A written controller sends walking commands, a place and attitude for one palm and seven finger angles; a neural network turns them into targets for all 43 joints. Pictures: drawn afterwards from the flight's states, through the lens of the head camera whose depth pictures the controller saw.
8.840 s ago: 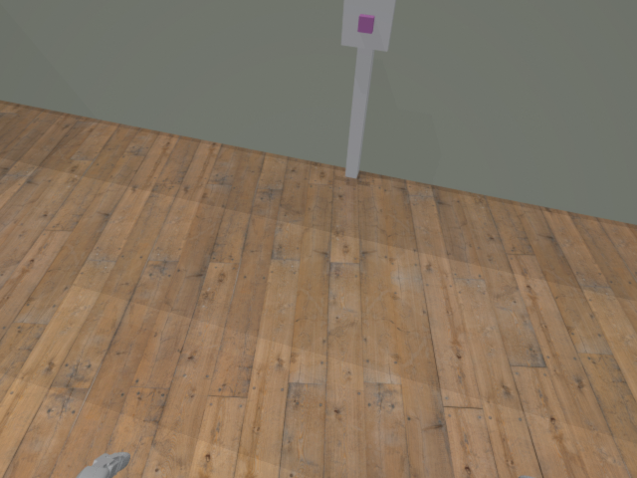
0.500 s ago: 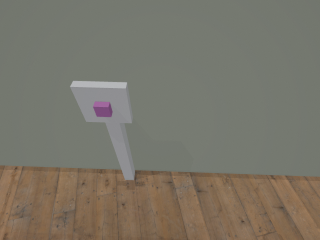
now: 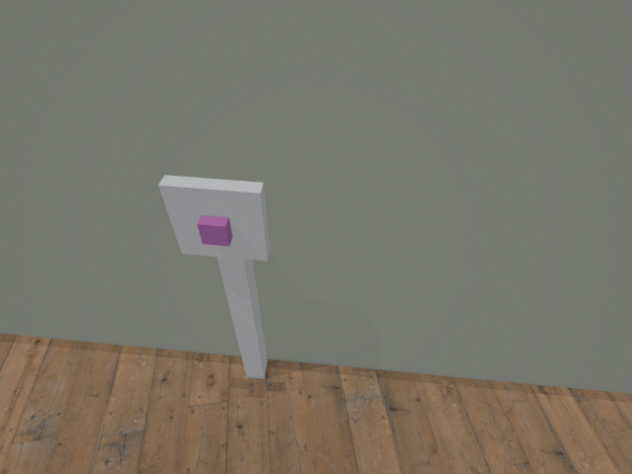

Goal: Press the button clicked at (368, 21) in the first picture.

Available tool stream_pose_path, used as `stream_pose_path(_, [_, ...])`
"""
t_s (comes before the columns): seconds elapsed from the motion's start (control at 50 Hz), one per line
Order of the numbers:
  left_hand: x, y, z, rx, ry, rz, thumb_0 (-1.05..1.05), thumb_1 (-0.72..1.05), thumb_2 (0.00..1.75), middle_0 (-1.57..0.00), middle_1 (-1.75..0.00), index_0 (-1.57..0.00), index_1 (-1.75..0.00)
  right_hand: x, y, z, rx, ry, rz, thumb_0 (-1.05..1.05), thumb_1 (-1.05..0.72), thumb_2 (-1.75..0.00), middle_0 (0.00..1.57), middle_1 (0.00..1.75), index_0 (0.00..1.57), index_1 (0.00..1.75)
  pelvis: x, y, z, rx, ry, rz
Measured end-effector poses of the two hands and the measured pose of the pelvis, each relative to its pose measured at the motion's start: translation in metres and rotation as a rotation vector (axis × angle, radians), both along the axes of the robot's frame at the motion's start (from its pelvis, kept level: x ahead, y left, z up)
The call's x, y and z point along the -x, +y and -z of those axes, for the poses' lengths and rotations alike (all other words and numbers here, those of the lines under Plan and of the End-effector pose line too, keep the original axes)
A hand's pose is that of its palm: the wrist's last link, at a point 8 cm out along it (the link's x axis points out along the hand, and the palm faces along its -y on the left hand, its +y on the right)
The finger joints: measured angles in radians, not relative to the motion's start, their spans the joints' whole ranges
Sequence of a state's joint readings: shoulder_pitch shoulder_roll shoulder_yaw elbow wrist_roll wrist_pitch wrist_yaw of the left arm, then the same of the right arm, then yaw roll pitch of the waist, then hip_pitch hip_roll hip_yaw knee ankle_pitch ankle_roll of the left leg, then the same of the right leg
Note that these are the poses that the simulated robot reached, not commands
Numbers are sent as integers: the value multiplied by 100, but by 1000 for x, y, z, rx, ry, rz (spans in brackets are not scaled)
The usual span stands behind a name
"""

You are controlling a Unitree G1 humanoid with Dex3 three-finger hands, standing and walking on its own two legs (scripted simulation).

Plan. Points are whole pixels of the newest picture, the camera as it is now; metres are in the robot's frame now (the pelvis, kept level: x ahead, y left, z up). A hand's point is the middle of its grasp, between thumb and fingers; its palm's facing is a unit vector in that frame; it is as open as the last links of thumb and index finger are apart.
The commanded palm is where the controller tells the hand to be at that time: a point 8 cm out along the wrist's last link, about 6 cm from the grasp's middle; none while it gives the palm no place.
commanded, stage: look again from close up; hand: left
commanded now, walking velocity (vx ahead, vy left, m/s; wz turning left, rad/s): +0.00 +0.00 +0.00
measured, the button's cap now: (216, 229) +0.53 +0.23 -0.03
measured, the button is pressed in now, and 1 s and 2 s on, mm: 0 0 0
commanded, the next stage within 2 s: shuffle to correct the standing spot in 0.50 s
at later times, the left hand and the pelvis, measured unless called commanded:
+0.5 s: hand out of the picture -0.03 +0.21 -0.17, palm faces -0.01 -0.98 -0.22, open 7.4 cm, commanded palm none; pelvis -0.03 +0.02 +0.00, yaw +0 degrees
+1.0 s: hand out of the picture -0.04 +0.20 -0.18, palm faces +0.00 -0.99 -0.14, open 7.4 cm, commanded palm none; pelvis +0.02 +0.05 -0.01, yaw -2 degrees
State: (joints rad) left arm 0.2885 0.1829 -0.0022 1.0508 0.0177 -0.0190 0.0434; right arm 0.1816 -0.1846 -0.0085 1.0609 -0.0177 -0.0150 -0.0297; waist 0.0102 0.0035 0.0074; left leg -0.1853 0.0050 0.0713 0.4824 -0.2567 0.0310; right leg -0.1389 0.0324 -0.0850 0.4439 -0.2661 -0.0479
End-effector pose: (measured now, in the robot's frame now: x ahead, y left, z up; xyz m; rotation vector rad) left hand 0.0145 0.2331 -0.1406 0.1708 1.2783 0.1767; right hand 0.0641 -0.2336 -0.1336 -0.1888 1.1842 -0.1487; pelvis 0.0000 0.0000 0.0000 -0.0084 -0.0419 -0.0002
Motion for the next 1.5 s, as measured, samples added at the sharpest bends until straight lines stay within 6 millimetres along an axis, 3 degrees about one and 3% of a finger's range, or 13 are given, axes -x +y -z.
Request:
stream_pose_path(0.1, [12,8,-2,-11,19,1,1,91,90,-20,-30,-20,-30,13,0,0,-1,31,-4,0,-91,-90,20,30,20,30,6,2,-2,-1,-7,1])
stream_pose_path(0.28, [32,18,-4,-15,57,8,1,90,90,-20,-29,-20,-30,56,0,2,9,123,17,0,-91,-90,20,30,20,30,17,9,-4,0,-13,2])
stream_pose_path(0.5, [45,23,0,5,87,24,1,90,90,-20,-30,-20,-30,97,9,2,12,201,47,0,-91,-90,20,30,20,30,27,20,-5,2,-4,7])
stream_pose_path(0.72, [49,27,4,23,102,20,1,91,90,-20,-29,-20,-30,100,30,4,-4,207,54,0,-91,-90,20,30,20,30,25,32,-3,4,7,10])
stream_pose_path(0.94, [62,18,15,90,201,-22,1,91,90,-20,-29,-20,-30,88,61,14,-43,228,89,0,-91,-90,20,30,20,30,-6,45,6,6,25,25])
stream_pose_path(1.04, [41,15,11,94,241,7,1,91,90,-20,-29,-20,-30,82,67,15,-58,229,139,0,-91,-90,20,30,20,30,-28,46,5,-4,30,52])
stream_pose_path(1.2, [-50,12,10,35,104,42,3,93,90,-20,-29,-20,-30,83,67,15,-80,322,173,0,-91,-90,20,30,20,30,-60,28,5,-13,6,41])
stream_pose_path(1.3, [-88,9,9,6,34,39,2,93,90,-20,-29,-20,-30,59,53,22,-78,319,178,0,-91,-90,20,30,20,30,-71,18,9,-7,8,29])
stream_pose_path(1.4, [-99,10,9,-2,-31,23,1,92,90,-20,-29,-20,-30,27,39,24,-51,258,133,0,-91,-90,20,30,20,30,-56,18,10,-6,13,-2])
stream_pose_path(1.5, [-81,25,16,15,-55,-1,1,92,90,-20,-30,-20,-30,-3,34,17,2,149,76,0,-91,-90,20,30,20,30,-31,32,13,2,7,-10])
